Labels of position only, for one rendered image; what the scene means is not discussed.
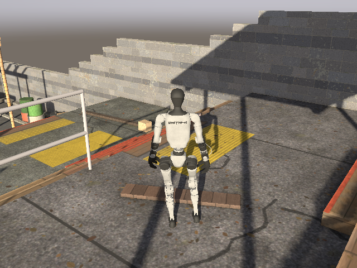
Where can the left robot upper arm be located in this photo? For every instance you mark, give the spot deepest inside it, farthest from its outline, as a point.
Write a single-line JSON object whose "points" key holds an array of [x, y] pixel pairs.
{"points": [[158, 127]]}

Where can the robot right forearm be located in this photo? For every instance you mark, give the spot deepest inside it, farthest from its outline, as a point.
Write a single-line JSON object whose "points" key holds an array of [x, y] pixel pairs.
{"points": [[203, 150]]}

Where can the right robot upper arm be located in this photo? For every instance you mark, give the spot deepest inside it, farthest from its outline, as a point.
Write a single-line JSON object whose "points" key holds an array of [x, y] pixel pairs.
{"points": [[197, 127]]}

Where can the right robot hand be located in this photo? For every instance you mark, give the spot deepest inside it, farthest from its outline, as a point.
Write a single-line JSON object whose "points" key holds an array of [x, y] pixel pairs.
{"points": [[206, 165]]}

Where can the left robot hand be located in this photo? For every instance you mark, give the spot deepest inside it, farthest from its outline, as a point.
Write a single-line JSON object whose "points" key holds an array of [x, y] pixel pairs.
{"points": [[153, 160]]}

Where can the robot left shin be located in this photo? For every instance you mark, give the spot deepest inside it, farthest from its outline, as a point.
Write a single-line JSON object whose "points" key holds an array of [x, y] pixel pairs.
{"points": [[170, 204]]}

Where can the robot left foot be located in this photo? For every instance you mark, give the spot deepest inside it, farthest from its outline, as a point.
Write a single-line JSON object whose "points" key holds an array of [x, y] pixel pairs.
{"points": [[172, 223]]}

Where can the robot left forearm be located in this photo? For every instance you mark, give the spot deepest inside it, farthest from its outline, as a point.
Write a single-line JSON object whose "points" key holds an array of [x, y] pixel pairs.
{"points": [[154, 148]]}

